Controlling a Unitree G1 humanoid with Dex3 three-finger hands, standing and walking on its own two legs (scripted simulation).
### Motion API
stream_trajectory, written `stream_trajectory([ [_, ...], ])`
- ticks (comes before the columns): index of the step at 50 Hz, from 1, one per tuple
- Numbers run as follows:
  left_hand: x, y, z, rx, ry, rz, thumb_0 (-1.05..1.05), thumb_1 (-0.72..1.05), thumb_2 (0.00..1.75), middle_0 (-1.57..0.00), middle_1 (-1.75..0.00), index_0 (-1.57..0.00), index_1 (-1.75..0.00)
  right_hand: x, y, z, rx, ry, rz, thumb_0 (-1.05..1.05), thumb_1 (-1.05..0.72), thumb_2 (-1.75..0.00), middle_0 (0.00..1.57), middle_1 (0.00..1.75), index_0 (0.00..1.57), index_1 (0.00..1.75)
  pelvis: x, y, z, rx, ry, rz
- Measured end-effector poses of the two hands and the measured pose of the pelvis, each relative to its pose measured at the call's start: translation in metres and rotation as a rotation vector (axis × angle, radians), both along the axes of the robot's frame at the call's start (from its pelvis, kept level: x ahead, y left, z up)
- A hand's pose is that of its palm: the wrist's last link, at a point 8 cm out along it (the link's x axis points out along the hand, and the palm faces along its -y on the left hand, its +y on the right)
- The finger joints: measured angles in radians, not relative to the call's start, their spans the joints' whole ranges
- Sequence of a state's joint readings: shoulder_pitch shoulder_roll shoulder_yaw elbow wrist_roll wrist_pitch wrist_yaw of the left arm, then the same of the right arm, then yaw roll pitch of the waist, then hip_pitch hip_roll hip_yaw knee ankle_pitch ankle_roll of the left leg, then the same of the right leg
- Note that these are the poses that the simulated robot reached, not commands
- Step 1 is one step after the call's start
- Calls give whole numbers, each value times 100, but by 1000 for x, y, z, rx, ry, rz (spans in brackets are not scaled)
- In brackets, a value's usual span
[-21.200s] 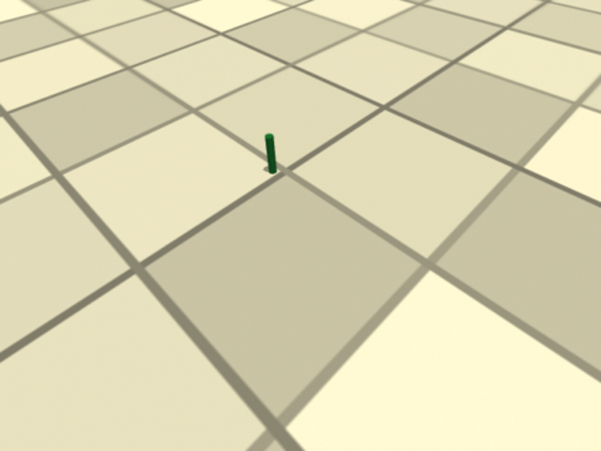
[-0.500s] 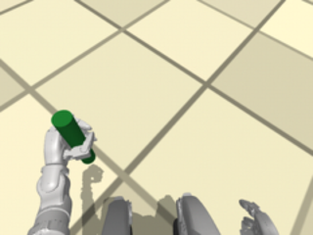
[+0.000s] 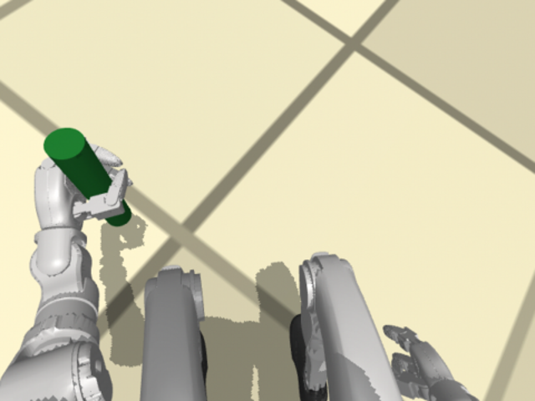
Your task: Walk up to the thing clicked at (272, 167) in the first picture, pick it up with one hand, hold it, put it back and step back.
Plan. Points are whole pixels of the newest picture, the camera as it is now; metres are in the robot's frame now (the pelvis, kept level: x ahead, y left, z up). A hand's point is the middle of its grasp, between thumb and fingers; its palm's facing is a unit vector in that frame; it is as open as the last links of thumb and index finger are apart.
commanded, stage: crouch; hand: left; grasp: from the side
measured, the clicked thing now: (97, 187) +0.43 +0.23 -0.05
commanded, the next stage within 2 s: lower in 0.80 s
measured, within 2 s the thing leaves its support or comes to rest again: neither
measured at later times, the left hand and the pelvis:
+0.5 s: hand (127, 197) +0.45 +0.21 -0.15, palm faces +0.08 -1.00 -0.01, open 5.3 cm; pelvis -0.01 +0.00 -0.10, yaw -3 degrees
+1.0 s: hand (135, 205) +0.45 +0.21 -0.20, palm faces +0.07 -1.00 -0.02, open 5.3 cm; pelvis -0.01 +0.01 -0.12, yaw -6 degrees
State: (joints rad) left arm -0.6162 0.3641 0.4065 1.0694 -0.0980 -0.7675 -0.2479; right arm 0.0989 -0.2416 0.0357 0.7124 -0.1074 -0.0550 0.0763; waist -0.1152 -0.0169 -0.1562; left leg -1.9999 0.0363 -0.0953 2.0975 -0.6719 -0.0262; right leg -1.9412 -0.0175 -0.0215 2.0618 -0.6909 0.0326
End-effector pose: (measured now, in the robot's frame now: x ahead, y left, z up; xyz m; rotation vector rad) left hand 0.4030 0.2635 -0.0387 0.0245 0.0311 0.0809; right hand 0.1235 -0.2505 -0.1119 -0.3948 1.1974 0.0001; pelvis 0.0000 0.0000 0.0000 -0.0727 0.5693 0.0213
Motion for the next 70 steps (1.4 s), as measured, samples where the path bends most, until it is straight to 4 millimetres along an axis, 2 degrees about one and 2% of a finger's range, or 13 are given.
stream_trajectory([
  [11, 9, 3, -58, 0, 3, 3, -1, 19, 112, -105, -112, -99, -115, -36, -15, -53, -38, 76, -17, 1, -90, -90, 20, 29, 20, 30, -12, -1, -58, -7, -40, -10],
  [23, 20, 2, -104, -13, 12, -1, -1, 19, 112, -105, -112, -99, -115, -48, -22, -78, -77, 115, 4, 1, -89, -89, 21, 29, 20, 30, -13, -1, -94, -31, -76, -32],
  [36, 25, 5, -139, -11, 17, -20, -1, 19, 112, -106, -112, -99, -114, -40, -24, -86, -116, 146, 56, 1, -90, -90, 21, 29, 20, 30, -9, 2, -111, -60, -98, -45],
  [52, 24, 3, -168, -14, 28, -9, -1, 19, 112, -106, -112, -99, -114, -36, -20, -91, -142, 166, 107, 1, -90, -90, 21, 29, 20, 30, -9, 6, -124, -89, -136, -58],
  [62, 28, -1, -202, -23, 44, -15, -1, 19, 113, -106, -111, -100, -114, -41, -18, -86, -190, 204, 169, 1, -90, -89, 21, 29, 20, 30, -12, 8, -132, -118, -182, -75],
  [70, 32, 0, -219, -25, 39, -10, -1, 19, 113, -106, -111, -100, -114, -45, -18, -78, -233, 238, 216, 1, -91, -89, 21, 29, 20, 30, -12, 11, -135, -144, -209, -83],
])
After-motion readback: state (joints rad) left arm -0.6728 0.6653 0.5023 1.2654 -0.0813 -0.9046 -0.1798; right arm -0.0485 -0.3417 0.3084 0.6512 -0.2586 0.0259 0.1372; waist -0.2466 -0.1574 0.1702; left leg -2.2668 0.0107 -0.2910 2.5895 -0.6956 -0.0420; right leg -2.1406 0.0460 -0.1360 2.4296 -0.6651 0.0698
